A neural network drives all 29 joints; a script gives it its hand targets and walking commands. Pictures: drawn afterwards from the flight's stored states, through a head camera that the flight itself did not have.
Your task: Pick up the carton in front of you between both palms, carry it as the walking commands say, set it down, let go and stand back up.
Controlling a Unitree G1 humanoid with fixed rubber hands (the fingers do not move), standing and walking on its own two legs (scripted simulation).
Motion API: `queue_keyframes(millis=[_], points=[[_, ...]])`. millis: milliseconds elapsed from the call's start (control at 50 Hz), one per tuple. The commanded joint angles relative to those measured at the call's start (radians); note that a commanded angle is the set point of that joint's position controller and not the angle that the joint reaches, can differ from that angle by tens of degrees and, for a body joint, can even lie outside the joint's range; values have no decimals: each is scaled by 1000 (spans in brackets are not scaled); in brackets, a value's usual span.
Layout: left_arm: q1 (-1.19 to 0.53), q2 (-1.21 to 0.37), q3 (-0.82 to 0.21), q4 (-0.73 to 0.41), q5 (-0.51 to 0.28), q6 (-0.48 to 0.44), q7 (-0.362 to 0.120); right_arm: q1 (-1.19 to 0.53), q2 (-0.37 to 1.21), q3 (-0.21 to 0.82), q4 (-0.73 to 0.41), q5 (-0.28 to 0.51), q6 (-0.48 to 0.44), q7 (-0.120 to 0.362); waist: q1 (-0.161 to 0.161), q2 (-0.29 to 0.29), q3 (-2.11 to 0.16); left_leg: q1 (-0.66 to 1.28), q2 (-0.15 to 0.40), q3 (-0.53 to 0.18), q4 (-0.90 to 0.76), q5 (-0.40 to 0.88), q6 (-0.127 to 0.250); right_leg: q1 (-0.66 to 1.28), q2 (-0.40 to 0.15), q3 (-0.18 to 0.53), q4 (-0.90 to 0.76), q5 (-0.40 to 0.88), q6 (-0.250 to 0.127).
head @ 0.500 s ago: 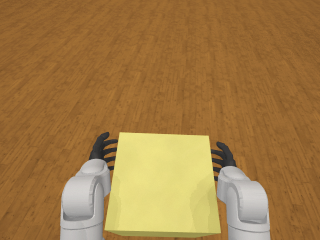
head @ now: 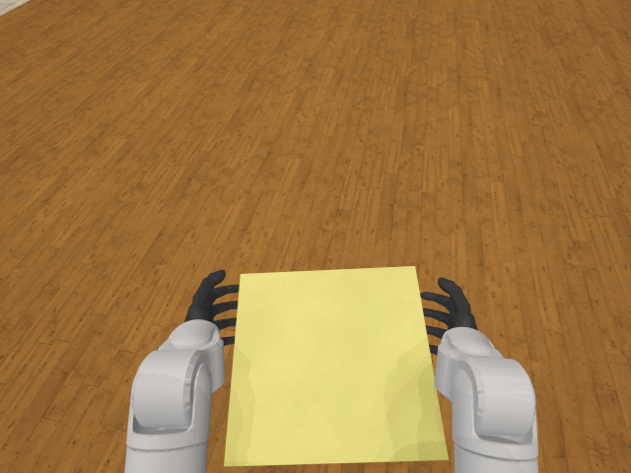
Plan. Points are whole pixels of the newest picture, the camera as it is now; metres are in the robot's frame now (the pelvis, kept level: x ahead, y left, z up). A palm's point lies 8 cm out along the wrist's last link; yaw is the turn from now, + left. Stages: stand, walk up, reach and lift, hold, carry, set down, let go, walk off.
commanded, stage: carry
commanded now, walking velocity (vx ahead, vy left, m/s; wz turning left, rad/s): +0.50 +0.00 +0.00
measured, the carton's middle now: (332, 377) +0.26 +0.00 -0.04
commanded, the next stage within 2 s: none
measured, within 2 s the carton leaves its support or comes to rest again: neither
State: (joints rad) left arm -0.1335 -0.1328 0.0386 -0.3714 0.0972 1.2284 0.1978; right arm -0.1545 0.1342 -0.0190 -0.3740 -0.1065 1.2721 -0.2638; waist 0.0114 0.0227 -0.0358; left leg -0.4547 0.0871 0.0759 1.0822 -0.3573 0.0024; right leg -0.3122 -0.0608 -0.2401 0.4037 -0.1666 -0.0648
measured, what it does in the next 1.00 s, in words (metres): walks ahead: left foot, then right foot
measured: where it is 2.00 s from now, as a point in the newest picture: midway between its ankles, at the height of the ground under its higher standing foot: (337, 311)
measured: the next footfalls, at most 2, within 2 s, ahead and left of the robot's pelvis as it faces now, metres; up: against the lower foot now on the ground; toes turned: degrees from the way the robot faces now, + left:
left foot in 0.32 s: +0.40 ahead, +0.13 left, +0.00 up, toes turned +9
right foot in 0.78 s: +0.74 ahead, -0.12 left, +0.00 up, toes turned -13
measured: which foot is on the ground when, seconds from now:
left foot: up 0.00-0.30, down 0.32-0.78, up 0.80-1.00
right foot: down 0.00-0.34, up 0.36-0.76, down 0.78-1.00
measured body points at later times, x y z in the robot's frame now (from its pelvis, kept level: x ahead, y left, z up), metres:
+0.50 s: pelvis +0.34 +0.05 +0.00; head +0.36 +0.06 +0.45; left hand +0.62 +0.18 +0.07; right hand +0.60 -0.11 +0.07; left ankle +0.36 +0.12 -0.74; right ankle +0.27 -0.09 -0.66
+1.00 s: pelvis +0.65 -0.02 +0.00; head +0.70 -0.03 +0.45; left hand +0.94 +0.13 +0.07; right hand +0.94 -0.16 +0.06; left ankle +0.66 +0.10 -0.70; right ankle +0.67 -0.10 -0.74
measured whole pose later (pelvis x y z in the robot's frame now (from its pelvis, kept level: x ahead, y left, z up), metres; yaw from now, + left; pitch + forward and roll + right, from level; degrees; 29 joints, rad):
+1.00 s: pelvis +0.65 -0.02 +0.00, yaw -1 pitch +4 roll +1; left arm -0.15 -0.13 0.05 -0.40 0.10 1.22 0.21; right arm -0.16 0.14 -0.01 -0.39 -0.10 1.24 -0.25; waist 0.01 0.02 0.01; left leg -0.48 0.06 0.10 0.82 -0.37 0.00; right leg -0.26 -0.05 -0.23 0.36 -0.17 -0.06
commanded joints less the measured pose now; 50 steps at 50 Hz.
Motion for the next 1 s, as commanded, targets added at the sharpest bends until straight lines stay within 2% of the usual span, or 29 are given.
queue_keyframes(millis=[0,60,180,220,240,260,280,300,320,340,360,380,420,440,480,540,640,680,700,720,740,760,780,800,820,860,900,940,980], points=[[-389,-1070,-572,-193,-390,-52,-267,-409,1139,621,-170,388,-118,263,6,-156,-337,-178,30,12,-182,133,-7,434,-259,247,-235,148,-75],[-351,-1027,-574,-198,-383,-46,-260,-403,1104,624,-210,387,-118,250,4,-152,-271,-180,25,47,-354,222,-14,429,-225,176,-245,171,-71],[-299,-891,-569,-198,-358,4,-232,-372,967,611,-214,393,-57,244,13,-183,-180,-92,-29,133,-582,313,4,453,-193,91,-176,360,-39],[-303,-863,-572,-189,-349,20,-224,-360,931,597,-187,396,-37,248,4,-160,-198,57,-67,172,-631,293,21,434,-171,52,-38,525,-14],[-315,-854,-575,-186,-348,28,-221,-350,920,587,-171,397,-30,250,-17,-118,-249,239,-99,199,-676,262,33,370,-131,3,129,554,17],[-332,-849,-581,-190,-352,35,-219,-354,913,575,-170,398,-27,254,-42,-52,-323,488,-3,88,-663,231,68,193,-96,-1,332,390,54],[-342,-864,-595,-205,-364,42,-221,-353,888,561,-164,398,-26,256,-43,245,-421,688,274,-367,-732,196,169,-65,7,6,639,51,105],[-349,-880,-607,-186,-369,44,-224,-348,926,562,-135,401,-25,261,-31,306,-404,792,345,-562,-804,356,239,-307,85,123,807,-330,101],[-373,-922,-611,-197,-376,34,-229,-377,975,583,-159,411,-34,271,-38,198,-391,782,344,-460,-789,466,249,-368,29,194,897,-331,63],[-392,-953,-611,-182,-381,28,-237,-393,1009,580,-169,411,-46,275,-36,114,-379,705,321,-386,-772,533,205,-370,-14,220,899,-312,54],[-409,-996,-619,-167,-392,20,-246,-419,1044,579,-175,409,-56,278,-33,70,-366,618,292,-308,-788,506,172,-329,-54,241,827,-257,47],[-415,-1029,-624,-157,-395,10,-250,-442,1070,577,-180,410,-68,282,-30,60,-361,564,268,-246,-822,433,143,-296,-77,250,747,-194,46],[-397,-1070,-621,-145,-389,-10,-250,-474,1090,576,-222,416,-90,285,-27,97,-356,520,237,-146,-872,352,110,-264,-68,201,625,-136,52],[-388,-1083,-621,-149,-387,-19,-248,-484,1093,579,-244,420,-97,285,-28,118,-350,521,228,-114,-893,322,114,-264,-62,182,569,-107,57],[-371,-1084,-617,-167,-380,-30,-239,-468,1089,580,-246,421,-102,284,-29,112,-318,535,217,-78,-921,313,129,-284,-57,157,476,-57,68],[-343,-1042,-611,-183,-370,-28,-227,-427,1046,577,-243,411,-96,279,-25,107,-256,557,181,2,-918,379,131,-291,-45,111,287,19,83],[-320,-949,-604,-174,-370,16,-223,-358,952,566,-216,382,-58,262,-35,137,-189,591,163,54,-866,524,105,-228,-5,34,99,119,66],[-317,-919,-591,-151,-371,31,-226,-363,925,563,-202,372,-43,257,-30,134,-186,576,151,86,-770,628,81,-122,21,-4,42,99,50],[-310,-911,-582,-135,-369,35,-228,-377,917,566,-199,371,-36,255,-13,107,-215,533,125,138,-646,714,54,14,53,-42,-9,95,43],[-312,-905,-569,-124,-365,38,-229,-377,912,571,-194,372,-29,255,4,59,-288,410,88,161,-468,679,16,244,37,-12,7,55,25],[-302,-895,-561,-113,-358,37,-229,-397,912,575,-207,380,-23,257,27,-130,-398,187,19,158,-177,401,-26,490,-186,307,-17,8,-44],[-296,-906,-551,-88,-355,33,-231,-401,925,581,-209,386,-19,260,12,-352,-416,-107,-104,89,50,-98,-44,644,-367,658,-104,232,-164],[-293,-936,-541,-79,-353,28,-236,-421,954,596,-193,394,-21,266,12,-291,-401,-201,-74,-5,175,-156,-17,648,-383,643,-106,491,-204],[-301,-983,-550,-86,-359,16,-245,-433,1005,609,-194,401,-35,273,13,-184,-406,-208,-29,-35,190,-155,-5,614,-353,502,-59,660,-167],[-332,-1024,-556,-100,-364,2,-251,-450,1051,611,-185,404,-50,279,11,-125,-394,-182,3,-52,132,-115,2,551,-347,408,-43,729,-135],[-382,-1076,-563,-143,-374,-27,-259,-444,1124,628,-165,413,-78,287,8,-125,-388,-89,25,-55,-111,-35,0,454,-275,263,-86,672,-63],[-394,-1094,-575,-174,-382,-46,-261,-406,1149,625,-155,401,-103,283,4,-165,-390,-24,-7,-7,-260,-17,-3,404,-247,193,-98,650,-62],[-373,-1090,-577,-189,-383,-57,-261,-367,1144,611,-166,387,-119,270,2,-151,-377,48,-31,37,-418,39,-10,376,-225,122,-90,665,-56],[-339,-1070,-581,-200,-383,-60,-259,-365,1126,608,-209,382,-128,260,5,-174,-374,98,-51,72,-520,145,-14,371,-223,94,-74,667,-49]])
